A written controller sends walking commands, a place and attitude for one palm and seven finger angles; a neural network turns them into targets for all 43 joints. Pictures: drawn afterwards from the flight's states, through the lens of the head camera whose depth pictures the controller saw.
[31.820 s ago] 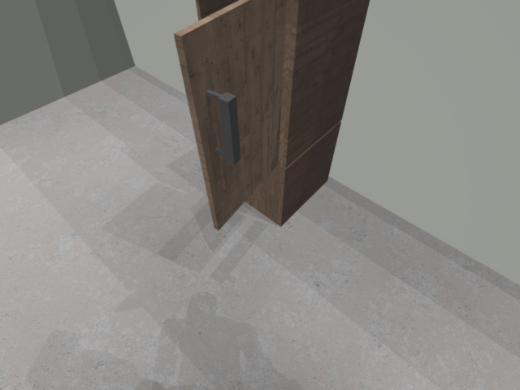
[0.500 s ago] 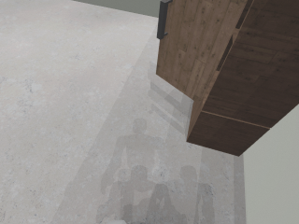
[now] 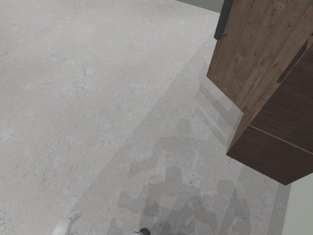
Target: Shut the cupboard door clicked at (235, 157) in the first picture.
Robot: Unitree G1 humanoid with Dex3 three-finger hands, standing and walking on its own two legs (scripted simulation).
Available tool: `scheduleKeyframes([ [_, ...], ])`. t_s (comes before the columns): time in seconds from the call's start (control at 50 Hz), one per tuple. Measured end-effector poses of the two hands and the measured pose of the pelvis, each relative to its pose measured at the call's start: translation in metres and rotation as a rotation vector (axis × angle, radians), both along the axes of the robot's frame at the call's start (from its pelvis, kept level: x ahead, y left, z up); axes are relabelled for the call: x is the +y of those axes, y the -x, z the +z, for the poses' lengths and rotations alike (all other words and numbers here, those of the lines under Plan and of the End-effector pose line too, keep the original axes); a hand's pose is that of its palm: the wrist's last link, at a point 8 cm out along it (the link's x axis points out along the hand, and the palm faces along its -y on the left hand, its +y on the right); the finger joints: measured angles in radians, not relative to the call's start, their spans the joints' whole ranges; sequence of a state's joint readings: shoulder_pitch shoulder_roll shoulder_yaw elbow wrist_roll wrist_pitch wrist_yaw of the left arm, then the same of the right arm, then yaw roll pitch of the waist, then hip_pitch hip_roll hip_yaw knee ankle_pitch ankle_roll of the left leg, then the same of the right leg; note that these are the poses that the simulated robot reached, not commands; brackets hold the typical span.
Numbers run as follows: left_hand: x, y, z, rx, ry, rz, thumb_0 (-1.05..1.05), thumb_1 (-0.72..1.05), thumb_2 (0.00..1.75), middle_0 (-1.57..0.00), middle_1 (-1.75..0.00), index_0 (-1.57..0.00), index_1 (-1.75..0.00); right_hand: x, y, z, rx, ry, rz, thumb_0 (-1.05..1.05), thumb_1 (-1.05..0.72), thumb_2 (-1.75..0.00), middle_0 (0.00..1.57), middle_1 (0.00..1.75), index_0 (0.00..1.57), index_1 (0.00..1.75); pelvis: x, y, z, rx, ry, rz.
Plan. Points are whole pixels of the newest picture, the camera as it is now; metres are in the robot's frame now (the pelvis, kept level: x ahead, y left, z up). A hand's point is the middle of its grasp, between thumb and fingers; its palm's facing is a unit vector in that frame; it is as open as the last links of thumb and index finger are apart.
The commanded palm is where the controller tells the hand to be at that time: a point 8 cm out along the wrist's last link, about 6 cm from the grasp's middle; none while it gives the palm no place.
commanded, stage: walk to a spot facing it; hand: left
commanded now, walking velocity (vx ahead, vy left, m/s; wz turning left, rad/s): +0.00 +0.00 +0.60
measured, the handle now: (226, 18) +0.93 -0.30 +0.04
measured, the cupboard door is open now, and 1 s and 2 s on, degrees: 61 61 61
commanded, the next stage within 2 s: turn to face it in 1.52 s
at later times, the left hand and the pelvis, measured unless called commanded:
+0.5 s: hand out of the picture -0.04 +0.21 -0.19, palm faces +0.37 -0.90 -0.23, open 7.4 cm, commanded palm none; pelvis +0.03 +0.02 -0.02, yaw +20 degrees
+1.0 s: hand (65, 186) +0.27 +0.29 -0.15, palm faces +0.45 -0.86 -0.26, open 7.4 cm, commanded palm none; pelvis +0.23 +0.05 -0.02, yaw +32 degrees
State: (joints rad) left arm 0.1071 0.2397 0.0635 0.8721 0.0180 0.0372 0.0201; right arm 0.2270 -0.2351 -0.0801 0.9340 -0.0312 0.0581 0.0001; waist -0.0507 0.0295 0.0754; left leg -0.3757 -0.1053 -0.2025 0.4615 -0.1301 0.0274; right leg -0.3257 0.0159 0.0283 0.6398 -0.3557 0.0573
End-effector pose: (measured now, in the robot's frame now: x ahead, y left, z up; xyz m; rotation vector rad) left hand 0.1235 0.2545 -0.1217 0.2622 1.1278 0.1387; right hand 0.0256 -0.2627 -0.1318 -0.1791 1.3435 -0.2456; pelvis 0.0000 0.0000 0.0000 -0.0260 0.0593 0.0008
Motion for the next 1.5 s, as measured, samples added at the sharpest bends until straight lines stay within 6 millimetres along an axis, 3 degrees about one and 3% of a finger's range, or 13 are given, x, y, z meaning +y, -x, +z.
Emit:
scheduleKeyframes([
  [0.12,-0.014,0.053,0.004,0.061,-0.041,0.097,0.01,0.91,0.9,-0.2,-0.3,-0.2,-0.3,-0.023,-0.031,-0.013,-0.022,-0.03,0.075,0.0,-0.9,-0.9,0.2,0.29,0.2,0.3,-0.019,0.001,-0.003,-0.018,-0.035,0.075],
  [0.26,-0.027,0.099,0.002,0.11,-0.011,0.218,0.01,0.91,0.9,-0.2,-0.3,-0.2,-0.3,-0.014,-0.071,-0.011,-0.018,-0.061,0.198,0.0,-0.91,-0.9,0.2,0.29,0.2,0.3,-0.025,-0.005,0.001,-0.033,-0.07,0.179],
  [0.38,-0.022,0.144,-0.013,0.143,0.043,0.357,0.01,0.91,0.9,-0.21,-0.3,-0.21,-0.3,0.025,-0.13,-0.008,-0.053,-0.059,0.363,0.01,-0.91,-0.9,0.19,0.29,0.2,0.3,-0.012,-0.012,-0.005,-0.036,-0.062,0.279],
  [0.52,0.007,0.19,-0.041,0.249,0.096,0.482,0.01,0.91,0.9,-0.2,-0.3,-0.2,-0.3,0.088,-0.202,0.006,-0.234,-0.036,0.525,0.0,-0.91,-0.9,0.2,0.29,0.2,0.3,0.021,-0.03,-0.019,-0.043,-0.055,0.342],
  [0.62,0.036,0.15,-0.025,0.169,0.089,0.5,0.02,0.91,0.9,-0.2,-0.3,-0.2,-0.3,0.1,-0.202,0.016,-0.193,-0.017,0.543,0.0,-0.9,-0.9,0.2,0.29,0.2,0.3,0.038,-0.051,-0.005,-0.046,-0.034,0.399],
  [0.82,0.077,0.003,0.002,-0.066,0.039,0.459,0.01,0.91,0.9,-0.2,-0.3,-0.2,-0.3,0.092,-0.187,-0.002,0.06,-0.042,0.487,0.0,-0.9,-0.9,0.2,0.3,0.2,0.3,0.053,-0.126,-0.001,-0.04,-0.053,0.473],
  [0.9,0.082,-0.064,0.003,-0.109,0.018,0.431,0.01,0.91,0.9,-0.2,-0.3,-0.2,-0.3,0.084,-0.202,-0.019,0.153,-0.056,0.456,0.0,-0.9,-0.9,0.2,0.3,0.2,0.3,0.055,-0.172,-0.011,-0.027,-0.069,0.488],
  [0.98,0.08,-0.11,0.001,-0.155,-0.016,0.444,0.01,0.91,0.9,-0.2,-0.3,-0.2,-0.3,0.08,-0.245,-0.038,0.227,-0.064,0.473,0.01,-0.9,-0.9,0.2,0.3,0.2,0.3,0.054,-0.218,-0.023,-0.03,-0.06,0.534],
  [1.08,0.059,-0.107,0.005,-0.079,0.013,0.57,0.01,0.91,0.9,-0.2,-0.3,-0.2,-0.3,0.103,-0.341,-0.023,0.147,-0.067,0.569,0.01,-0.91,-0.9,0.2,0.29,0.2,0.3,0.059,-0.261,-0.006,-0.034,-0.073,0.608],
  [1.2,0.039,-0.078,0.003,0.036,0.042,0.757,0.0,0.94,0.9,-0.21,-0.3,-0.21,-0.3,0.162,-0.464,-0.006,-0.005,-0.084,0.714,0.0,-0.91,-0.9,0.19,0.29,0.2,0.29,0.075,-0.311,0.005,-0.024,-0.066,0.701],
  [1.36,0.007,-0.048,-0.015,0.21,0.152,0.934,0.0,0.93,0.9,-0.2,-0.3,-0.2,-0.3,0.29,-0.588,0.004,-0.161,-0.138,0.94,0.0,-0.91,-0.9,0.19,0.29,0.19,0.29,0.117,-0.359,-0.003,-0.036,-0.044,0.809],
  [1.44,0.001,-0.045,-0.027,0.281,0.229,1.001,0.01,0.92,0.9,-0.2,-0.3,-0.2,-0.3,0.366,-0.627,0.005,-0.232,-0.165,1.052,0.0,-0.91,-0.9,0.19,0.29,0.2,0.29,0.149,-0.377,-0.013,-0.038,-0.052,0.85],
  [1.5,0.016,-0.046,-0.041,0.306,0.269,1.041,0.01,0.91,0.9,-0.2,-0.3,-0.2,-0.3,0.41,-0.646,0.0,-0.302,-0.174,1.102,0.0,-0.91,-0.9,0.19,0.29,0.2,0.3,0.18,-0.386,-0.027,-0.049,-0.027,0.884],
])
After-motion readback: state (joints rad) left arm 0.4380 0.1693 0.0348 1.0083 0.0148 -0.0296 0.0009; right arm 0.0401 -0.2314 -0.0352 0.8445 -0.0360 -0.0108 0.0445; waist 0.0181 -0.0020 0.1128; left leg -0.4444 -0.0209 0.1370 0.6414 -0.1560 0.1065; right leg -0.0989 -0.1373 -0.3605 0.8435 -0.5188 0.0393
